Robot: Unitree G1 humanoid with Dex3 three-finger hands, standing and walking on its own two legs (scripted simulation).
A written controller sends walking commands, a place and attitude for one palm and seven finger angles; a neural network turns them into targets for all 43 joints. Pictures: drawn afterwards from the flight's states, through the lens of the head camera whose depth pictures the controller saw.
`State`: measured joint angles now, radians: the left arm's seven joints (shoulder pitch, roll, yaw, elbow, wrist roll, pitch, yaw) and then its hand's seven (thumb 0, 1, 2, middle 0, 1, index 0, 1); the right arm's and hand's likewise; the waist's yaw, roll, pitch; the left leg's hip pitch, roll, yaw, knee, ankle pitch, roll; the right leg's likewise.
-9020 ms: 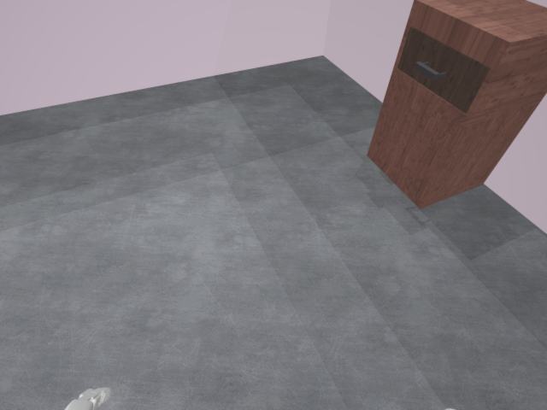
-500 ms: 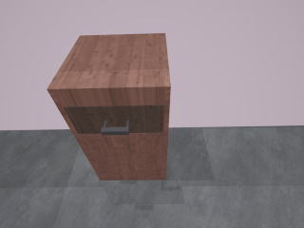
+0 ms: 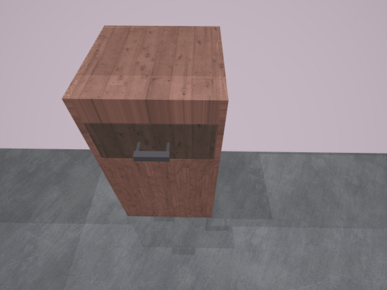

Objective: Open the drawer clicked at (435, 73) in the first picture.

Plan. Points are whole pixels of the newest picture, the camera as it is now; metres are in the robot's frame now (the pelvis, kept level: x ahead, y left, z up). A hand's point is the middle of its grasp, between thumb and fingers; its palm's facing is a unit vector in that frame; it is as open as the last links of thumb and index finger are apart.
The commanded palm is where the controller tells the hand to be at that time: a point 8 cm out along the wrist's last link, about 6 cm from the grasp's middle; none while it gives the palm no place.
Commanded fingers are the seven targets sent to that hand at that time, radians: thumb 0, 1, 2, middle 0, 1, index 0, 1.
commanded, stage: look again from close up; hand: left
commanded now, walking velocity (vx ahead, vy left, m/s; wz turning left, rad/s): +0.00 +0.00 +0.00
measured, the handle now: (152, 150) +0.53 +0.17 -0.13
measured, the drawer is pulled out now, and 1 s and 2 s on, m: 0.00 0.00 0.00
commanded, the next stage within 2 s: raise the hand with hooked fingers in 0.32 s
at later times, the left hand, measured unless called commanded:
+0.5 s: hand out of the picture +0.04 +0.23 -0.14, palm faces -0.09 -0.94 -0.34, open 7.4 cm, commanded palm +0.10 +0.26 -0.06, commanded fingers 0.00 0.78 0.85 -0.21 -0.38 -0.21 -0.38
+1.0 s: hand out of the picture +0.13 +0.24 -0.05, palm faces +0.06 -0.09 -0.99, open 9.5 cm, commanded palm +0.14 +0.25 +0.01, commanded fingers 0.00 0.20 0.60 -0.25 -0.75 -0.25 -0.75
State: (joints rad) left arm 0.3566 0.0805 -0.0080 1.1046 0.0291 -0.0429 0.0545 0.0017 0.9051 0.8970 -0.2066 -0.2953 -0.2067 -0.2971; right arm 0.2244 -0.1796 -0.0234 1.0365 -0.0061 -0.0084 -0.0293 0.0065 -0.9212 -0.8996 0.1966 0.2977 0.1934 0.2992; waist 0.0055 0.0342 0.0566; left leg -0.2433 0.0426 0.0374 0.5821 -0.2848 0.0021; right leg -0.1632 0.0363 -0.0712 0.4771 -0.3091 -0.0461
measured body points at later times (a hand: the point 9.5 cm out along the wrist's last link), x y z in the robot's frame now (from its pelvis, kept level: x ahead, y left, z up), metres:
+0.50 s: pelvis -0.01 +0.04 +0.00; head +0.01 +0.04 +0.45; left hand +0.05 +0.28 -0.12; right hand -0.01 -0.18 -0.15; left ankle -0.02 +0.12 -0.74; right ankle -0.04 -0.09 -0.73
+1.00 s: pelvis -0.04 -0.02 -0.06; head +0.01 -0.03 +0.39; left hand +0.12 +0.25 +0.00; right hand +0.25 -0.22 -0.12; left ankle -0.02 +0.12 -0.73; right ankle -0.03 -0.09 -0.74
